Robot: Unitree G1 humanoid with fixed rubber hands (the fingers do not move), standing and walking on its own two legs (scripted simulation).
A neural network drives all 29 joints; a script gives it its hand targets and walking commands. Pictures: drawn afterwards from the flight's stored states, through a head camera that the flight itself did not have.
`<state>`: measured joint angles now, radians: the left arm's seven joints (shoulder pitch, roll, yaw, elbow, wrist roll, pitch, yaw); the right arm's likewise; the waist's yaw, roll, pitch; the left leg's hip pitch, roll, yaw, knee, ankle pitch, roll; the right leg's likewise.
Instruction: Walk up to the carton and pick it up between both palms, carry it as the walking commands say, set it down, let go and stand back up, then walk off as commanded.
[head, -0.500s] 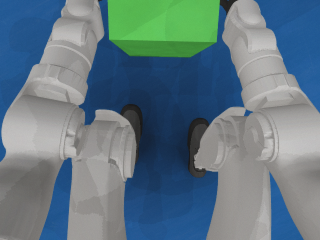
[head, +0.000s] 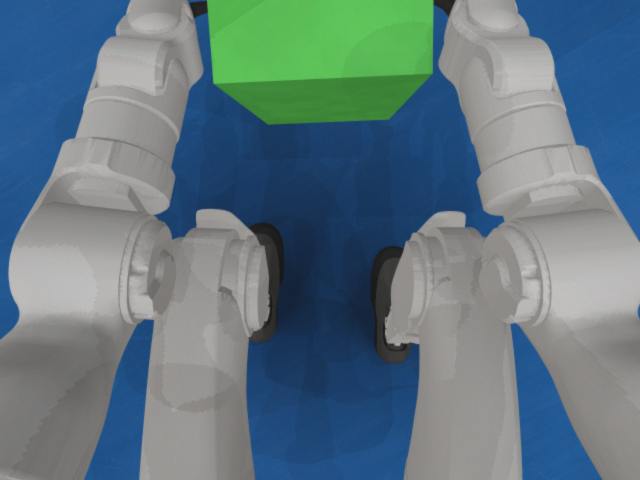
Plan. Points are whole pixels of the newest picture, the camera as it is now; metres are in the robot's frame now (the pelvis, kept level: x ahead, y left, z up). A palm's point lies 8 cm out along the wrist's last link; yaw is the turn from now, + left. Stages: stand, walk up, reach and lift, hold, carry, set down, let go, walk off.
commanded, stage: reach and lift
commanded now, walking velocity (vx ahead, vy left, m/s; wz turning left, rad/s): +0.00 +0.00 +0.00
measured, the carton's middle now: (323, 39) +0.55 +0.01 -0.20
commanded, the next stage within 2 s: none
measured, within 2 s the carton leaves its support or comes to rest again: neither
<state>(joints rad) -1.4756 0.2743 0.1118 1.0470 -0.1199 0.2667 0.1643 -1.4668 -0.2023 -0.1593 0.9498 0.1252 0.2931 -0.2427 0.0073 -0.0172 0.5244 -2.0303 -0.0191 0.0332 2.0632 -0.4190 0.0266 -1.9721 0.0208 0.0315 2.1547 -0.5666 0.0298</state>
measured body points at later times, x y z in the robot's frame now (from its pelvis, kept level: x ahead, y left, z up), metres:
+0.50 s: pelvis +0.00 +0.00 +0.04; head +0.32 +0.00 +0.34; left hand +0.55 +0.15 -0.06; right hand +0.56 -0.12 -0.04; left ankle +0.18 +0.11 -0.36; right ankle +0.14 -0.12 -0.36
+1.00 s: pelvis -0.01 +0.00 +0.09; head +0.29 +0.01 +0.41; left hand +0.53 +0.15 +0.01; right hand +0.54 -0.12 +0.03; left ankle +0.18 +0.11 -0.36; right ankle +0.14 -0.12 -0.36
